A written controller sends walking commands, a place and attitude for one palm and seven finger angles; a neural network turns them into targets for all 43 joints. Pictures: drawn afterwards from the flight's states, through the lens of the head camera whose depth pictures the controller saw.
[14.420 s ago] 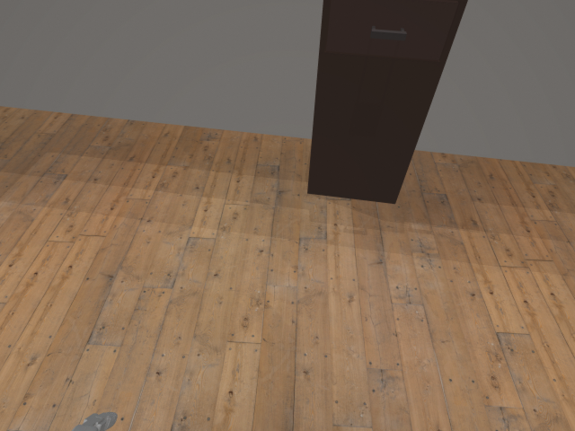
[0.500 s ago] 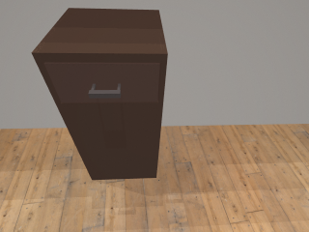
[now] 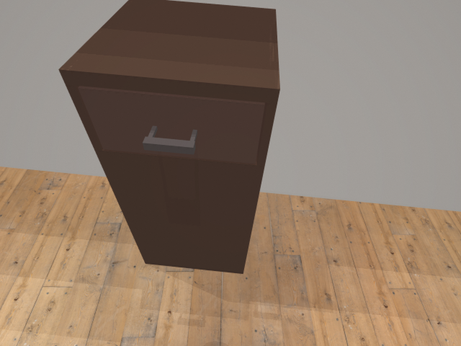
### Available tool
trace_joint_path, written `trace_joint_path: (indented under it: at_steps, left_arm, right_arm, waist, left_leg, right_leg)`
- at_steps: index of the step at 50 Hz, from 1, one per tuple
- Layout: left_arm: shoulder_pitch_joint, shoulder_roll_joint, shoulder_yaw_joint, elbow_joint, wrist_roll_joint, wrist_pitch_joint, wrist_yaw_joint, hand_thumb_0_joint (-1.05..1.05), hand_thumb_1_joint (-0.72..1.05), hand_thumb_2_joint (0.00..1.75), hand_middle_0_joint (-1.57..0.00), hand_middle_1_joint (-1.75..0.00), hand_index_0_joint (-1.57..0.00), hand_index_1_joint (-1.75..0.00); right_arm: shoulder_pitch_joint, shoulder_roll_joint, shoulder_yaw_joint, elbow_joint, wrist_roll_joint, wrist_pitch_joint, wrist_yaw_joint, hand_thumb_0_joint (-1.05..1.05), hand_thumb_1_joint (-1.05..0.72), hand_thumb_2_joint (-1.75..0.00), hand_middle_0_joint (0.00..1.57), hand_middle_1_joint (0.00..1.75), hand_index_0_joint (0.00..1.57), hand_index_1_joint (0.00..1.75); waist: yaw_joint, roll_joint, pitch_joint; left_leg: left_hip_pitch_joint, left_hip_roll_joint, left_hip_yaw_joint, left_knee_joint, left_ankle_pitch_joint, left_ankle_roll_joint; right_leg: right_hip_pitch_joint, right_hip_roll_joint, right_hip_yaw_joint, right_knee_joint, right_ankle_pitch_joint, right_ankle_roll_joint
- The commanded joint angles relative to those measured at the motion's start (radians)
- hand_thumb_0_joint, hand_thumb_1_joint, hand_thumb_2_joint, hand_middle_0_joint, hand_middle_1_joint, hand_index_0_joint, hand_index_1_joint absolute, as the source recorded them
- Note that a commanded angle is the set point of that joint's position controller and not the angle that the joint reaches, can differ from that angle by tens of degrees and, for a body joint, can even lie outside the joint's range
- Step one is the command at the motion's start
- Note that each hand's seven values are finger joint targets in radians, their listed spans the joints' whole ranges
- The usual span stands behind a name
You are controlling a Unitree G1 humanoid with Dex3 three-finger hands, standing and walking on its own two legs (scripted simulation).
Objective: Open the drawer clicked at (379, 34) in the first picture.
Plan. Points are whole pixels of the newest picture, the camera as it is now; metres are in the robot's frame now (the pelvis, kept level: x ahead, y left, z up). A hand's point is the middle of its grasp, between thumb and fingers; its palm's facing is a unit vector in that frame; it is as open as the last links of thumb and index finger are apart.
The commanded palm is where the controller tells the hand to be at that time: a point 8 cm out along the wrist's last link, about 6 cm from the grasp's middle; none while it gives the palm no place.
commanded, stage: come to a stop and stand still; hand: left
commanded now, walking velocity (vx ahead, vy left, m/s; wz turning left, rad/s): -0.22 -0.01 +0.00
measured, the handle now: (171, 138) +0.52 +0.18 +0.05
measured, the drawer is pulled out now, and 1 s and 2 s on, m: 0.00 0.00 0.00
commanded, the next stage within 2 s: look again from close up in 0.96 s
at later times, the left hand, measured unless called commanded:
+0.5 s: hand out of the picture +0.03 +0.18 -0.17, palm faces +0.02 -0.98 -0.22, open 7.4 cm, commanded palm none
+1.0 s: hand out of the picture -0.03 +0.20 -0.17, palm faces -0.04 -0.97 -0.23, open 7.4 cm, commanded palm none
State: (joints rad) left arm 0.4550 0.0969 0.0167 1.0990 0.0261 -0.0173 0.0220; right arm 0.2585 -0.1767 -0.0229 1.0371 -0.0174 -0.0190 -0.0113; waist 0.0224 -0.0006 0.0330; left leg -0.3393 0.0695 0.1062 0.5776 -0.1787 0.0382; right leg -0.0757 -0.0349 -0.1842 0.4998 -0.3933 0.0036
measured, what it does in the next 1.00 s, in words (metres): stands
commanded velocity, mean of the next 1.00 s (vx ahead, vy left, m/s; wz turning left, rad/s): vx -0.02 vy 0.00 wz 0.00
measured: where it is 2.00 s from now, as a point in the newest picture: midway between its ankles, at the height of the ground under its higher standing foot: outside the picture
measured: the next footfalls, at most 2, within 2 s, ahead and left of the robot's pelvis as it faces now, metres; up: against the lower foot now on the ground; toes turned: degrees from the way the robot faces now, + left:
none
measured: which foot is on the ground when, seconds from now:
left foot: down 0.00-1.00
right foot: down 0.00-1.00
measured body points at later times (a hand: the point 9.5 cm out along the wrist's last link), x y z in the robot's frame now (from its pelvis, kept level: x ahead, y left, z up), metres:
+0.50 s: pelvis -0.01 +0.00 +0.00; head -0.01 +0.00 +0.45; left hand +0.03 +0.23 -0.15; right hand +0.02 -0.24 -0.15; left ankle +0.03 +0.10 -0.73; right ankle -0.08 -0.11 -0.73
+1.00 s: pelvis -0.03 +0.02 +0.00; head -0.02 +0.01 +0.45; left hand -0.03 +0.26 -0.15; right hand -0.04 -0.20 -0.16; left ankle +0.03 +0.10 -0.73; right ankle -0.08 -0.11 -0.73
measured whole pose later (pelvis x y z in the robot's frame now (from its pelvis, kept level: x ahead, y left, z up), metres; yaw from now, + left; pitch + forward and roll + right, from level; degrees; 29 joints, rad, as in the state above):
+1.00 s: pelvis -0.03 +0.02 +0.00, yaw -3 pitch -1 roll +0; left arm 0.34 0.16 -0.01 1.06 0.02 0.00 0.04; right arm 0.31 -0.16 0.01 1.06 -0.02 0.01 0.00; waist -0.01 0.02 0.03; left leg -0.30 0.00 0.15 0.51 -0.20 0.06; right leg -0.17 -0.07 -0.07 0.54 -0.35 0.03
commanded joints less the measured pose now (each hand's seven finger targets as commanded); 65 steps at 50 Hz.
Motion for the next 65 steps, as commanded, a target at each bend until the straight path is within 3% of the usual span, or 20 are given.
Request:
trace_joint_path:
  at_steps: [1, 2, 4, 6, 9, 12, 14, 17, 19, 21, 24, 26, 29, 30, 31, 33, 34, 38, 43, 65]
  left_arm:
    - [0.083, 0.064, 0.002, -0.04, -0.018, -0.001, 0.031, 0.0, 0.9, 0.9, -0.2, -0.3, -0.2, -0.3]
    - [0.082, 0.06, 0.004, -0.048, -0.012, 0.006, 0.035, 0.0, 0.9, 0.9, -0.2, -0.3, -0.2, -0.3]
    - [0.06, 0.086, 0.006, -0.051, -0.012, 0.026, 0.037, 0.0, 0.9, 0.9, -0.2, -0.3, -0.2, -0.3]
    - [0.067, 0.097, 0.013, -0.068, -0.007, 0.032, 0.038, 0.0, 0.9, 0.9, -0.2, -0.3, -0.2, -0.3]
    - [0.05, 0.139, 0.027, -0.103, 0.002, 0.03, 0.037, 0.0, 0.9, 0.9, -0.2, -0.3, -0.2, -0.3]
    - [0.012, 0.186, 0.045, -0.147, 0.005, 0.03, 0.036, 0.0, 0.9, 0.9, -0.2, -0.3, -0.2, -0.3]
    - [0.007, 0.192, 0.047, -0.158, 0.007, 0.03, 0.038, 0.0, 0.9, 0.9, -0.2, -0.3, -0.2, -0.3]
    - [-0.064, 0.193, 0.042, -0.174, 0.008, 0.03, 0.038, 0.0, 0.9, 0.9, -0.2, -0.3, -0.2, -0.3]
    - [-0.117, 0.199, 0.041, -0.178, 0.002, 0.025, 0.034, 0.0, 0.9, 0.9, -0.2, -0.3, -0.2, -0.3]
    - [-0.121, 0.18, 0.036, -0.173, -0.008, 0.022, 0.028, 0.0, 0.9, 0.9, -0.2, -0.3, -0.2, -0.3]
    - [-0.097, 0.159, 0.027, -0.129, -0.003, 0.028, 0.024, 0.0, 0.9, 0.9, -0.2, -0.3, -0.2, -0.3]
    - [-0.097, 0.156, 0.021, -0.11, -0.002, 0.03, 0.018, 0.0, 0.9, 0.9, -0.2, -0.3, -0.2, -0.3]
    - [-0.073, 0.154, 0.015, -0.081, -0.003, 0.024, 0.016, 0.0, 0.9, 0.9, -0.2, -0.3, -0.2, -0.3]
    - [-0.037, 0.166, -0.006, -0.073, 0.007, -0.017, 0.056, 0.0, 0.9, 0.9, -0.2, -0.3, -0.2, -0.3]
    - [-0.111, 0.208, 0.002, -0.114, -0.003, -0.025, 0.046, 0.0, 0.9, 0.9, -0.2, -0.3, -0.2, -0.3]
    - [-0.162, 0.208, 0.0, -0.132, -0.009, -0.026, 0.032, 0.0, 0.9, 0.9, -0.2, -0.3, -0.2, -0.3]
    - [-0.135, 0.202, 0.0, -0.134, -0.011, -0.022, 0.03, 0.0, 0.9, 0.9, -0.2, -0.3, -0.2, -0.3]
    - [-0.077, 0.157, -0.01, -0.097, -0.011, 0.001, 0.022, 0.0, 0.9, 0.9, -0.2, -0.3, -0.2, -0.3]
    - [-0.07, 0.147, -0.016, -0.084, -0.007, 0.007, 0.019, 0.0, 0.9, 0.9, -0.2, -0.3, -0.2, -0.3]
    - [-0.048, 0.143, -0.021, -0.023, -0.009, -0.007, 0.021, 0.0, 0.9, 0.9, -0.2, -0.3, -0.2, -0.3]
  right_arm:
    - [0.165, -0.143, -0.022, 0.016, 0.007, -0.007, -0.029, 0.0, -0.9, -0.9, 0.2, 0.3, 0.2, 0.3]
    - [0.123, -0.15, -0.026, 0.002, 0.006, 0.002, -0.032, 0.0, -0.9, -0.9, 0.2, 0.3, 0.2, 0.3]
    - [0.056, -0.138, -0.023, -0.008, 0.011, 0.005, -0.04, 0.0, -0.9, -0.9, 0.2, 0.3, 0.2, 0.3]
    - [0.021, -0.143, -0.031, -0.026, 0.012, 0.015, -0.043, 0.0, -0.9, -0.9, 0.2, 0.3, 0.2, 0.3]
    - [-0.011, -0.141, -0.052, -0.053, 0.012, 0.029, -0.043, 0.0, -0.9, -0.9, 0.2, 0.3, 0.2, 0.3]
    - [-0.039, -0.093, -0.05, -0.077, 0.005, 0.04, -0.031, 0.0, -0.9, -0.9, 0.2, 0.3, 0.2, 0.3]
    - [-0.07, -0.049, -0.041, -0.09, 0.001, 0.045, -0.02, 0.0, -0.9, -0.9, 0.2, 0.3, 0.2, 0.3]
    - [-0.109, -0.024, -0.035, -0.101, 0.003, 0.055, -0.008, 0.0, -0.9, -0.9, 0.2, 0.3, 0.2, 0.3]
    - [-0.061, -0.031, -0.029, -0.084, 0.004, 0.051, -0.002, 0.0, -0.9, -0.9, 0.2, 0.3, 0.2, 0.3]
    - [-0.016, -0.074, -0.023, -0.053, -0.001, 0.036, -0.003, 0.0, -0.9, -0.9, 0.2, 0.3, 0.2, 0.3]
    - [-0.039, -0.101, -0.013, -0.028, -0.002, 0.033, -0.001, 0.0, -0.9, -0.9, 0.2, 0.3, 0.2, 0.3]
    - [-0.039, -0.109, -0.01, -0.025, -0.003, 0.034, -0.001, 0.0, -0.9, -0.9, 0.2, 0.3, 0.2, 0.3]
    - [-0.013, -0.103, -0.005, -0.005, 0.0, 0.03, -0.003, 0.0, -0.9, -0.9, 0.2, 0.3, 0.2, 0.3]
    - [-0.057, -0.116, 0.006, -0.075, 0.005, 0.002, -0.007, 0.0, -0.9, -0.9, 0.2, 0.3, 0.2, 0.3]
    - [0.027, -0.071, 0.006, -0.076, 0.001, 0.004, 0.005, 0.0, -0.9, -0.9, 0.2, 0.3, 0.2, 0.3]
    - [0.078, -0.088, 0.007, -0.058, -0.005, 0.007, 0.012, 0.0, -0.9, -0.9, 0.2, 0.3, 0.2, 0.3]
    - [0.087, -0.097, 0.01, -0.059, -0.006, 0.004, 0.013, 0.0, -0.9, -0.9, 0.2, 0.3, 0.2, 0.3]
    - [0.063, -0.12, 0.007, -0.074, -0.002, 0.01, 0.003, 0.0, -0.9, -0.9, 0.2, 0.3, 0.2, 0.3]
    - [0.066, -0.104, 0.009, -0.053, -0.001, 0.018, 0.005, 0.0, -0.9, -0.9, 0.2, 0.3, 0.2, 0.3]
    - [0.063, -0.061, 0.018, 0.048, 0.009, -0.006, -0.007, 0.0, -0.9, -0.9, 0.2, 0.3, 0.2, 0.3]
  waist:
    - [-0.037, 0.165, -0.071]
    - [-0.028, 0.126, -0.029]
    - [-0.019, 0.196, 0.018]
    - [-0.009, 0.12, -0.012]
    - [-0.018, -0.022, -0.097]
    - [-0.01, -0.131, -0.132]
    - [0.008, -0.193, -0.119]
    - [-0.001, -0.149, -0.025]
    - [-0.031, -0.144, 0.002]
    - [-0.033, -0.036, -0.001]
    - [-0.003, 0.084, 0.062]
    - [-0.004, 0.074, 0.102]
    - [-0.002, 0.061, 0.067]
    - [0.01, -0.023, 0.13]
    - [-0.057, 0.002, 0.046]
    - [-0.073, 0.077, -0.008]
    - [-0.057, 0.155, -0.059]
    - [-0.029, 0.091, -0.011]
    - [-0.024, -0.037, 0.09]
    - [-0.027, 0.0, 0.042]
  left_leg:
    - [0.308, 0.264, -0.246, -0.108, 0.813, 0.134]
    - [0.259, 0.257, -0.207, -0.119, 0.798, 0.137]
    - [0.202, 0.239, -0.21, -0.149, 0.873, 0.127]
    - [0.233, 0.215, -0.179, -0.109, 0.877, 0.111]
    - [0.242, 0.134, -0.086, -0.004, 0.714, 0.039]
    - [0.098, 0.037, -0.004, 0.06, 0.383, -0.013]
    - [-0.018, -0.026, 0.008, 0.114, -0.01, -0.033]
    - [-0.056, -0.028, -0.028, 0.146, -0.215, -0.039]
    - [0.027, -0.013, -0.032, 0.015, -0.081, -0.036]
    - [0.173, 0.037, -0.092, -0.09, 0.218, -0.011]
    - [0.07, 0.078, -0.18, -0.214, -0.043, 0.021]
    - [0.024, 0.072, -0.198, -0.284, -0.199, 0.012]
    - [0.053, 0.062, -0.185, -0.303, -0.193, 0.003]
    - [0.038, 0.032, -0.115, -0.016, 0.129, -0.019]
    - [0.087, 0.033, -0.103, -0.033, -0.057, -0.018]
    - [0.093, 0.034, -0.12, -0.075, -0.032, -0.007]
    - [0.109, 0.044, -0.133, -0.101, -0.003, 0.009]
    - [0.032, 0.072, -0.199, -0.22, -0.211, 0.039]
    - [-0.023, 0.052, -0.17, -0.251, -0.295, 0.03]
    - [0.142, 0.052, -0.085, -0.199, 0.029, 0.008]
  right_leg:
    - [-0.224, -0.05, 0.08, 0.101, 0.002, 0.024]
    - [-0.207, -0.042, 0.099, 0.1, -0.062, 0.016]
    - [-0.202, -0.053, 0.111, 0.114, -0.01, 0.02]
    - [-0.192, -0.046, 0.116, 0.066, 0.099, 0.013]
    - [-0.14, -0.071, 0.148, -0.003, 0.567, 0.005]
    - [-0.02, -0.148, 0.197, 0.023, 0.941, -0.029]
    - [0.043, -0.212, 0.239, 0.011, 1.042, -0.092]
    - [-0.032, -0.247, 0.254, -0.059, 0.836, -0.15]
    - [-0.086, -0.213, 0.221, -0.057, 0.645, -0.12]
    - [-0.166, -0.121, 0.17, -0.022, 0.433, -0.052]
    - [-0.126, -0.066, 0.146, -0.098, 0.082, -0.012]
    - [-0.117, -0.056, 0.142, -0.11, 0.061, -0.015]
    - [-0.088, -0.067, 0.145, -0.141, 0.102, -0.017]
    - [-0.175, -0.107, 0.236, -0.16, 0.471, -0.026]
    - [-0.196, -0.157, 0.242, -0.161, 0.238, -0.065]
    - [-0.189, -0.096, 0.202, -0.106, 0.07, -0.079]
    - [-0.144, -0.071, 0.176, -0.06, 0.081, -0.071]
    - [-0.151, -0.019, 0.131, -0.015, -0.024, -0.052]
    - [-0.197, -0.041, 0.159, -0.066, -0.047, -0.049]
    - [-0.19, -0.076, 0.201, -0.138, 0.167, -0.031]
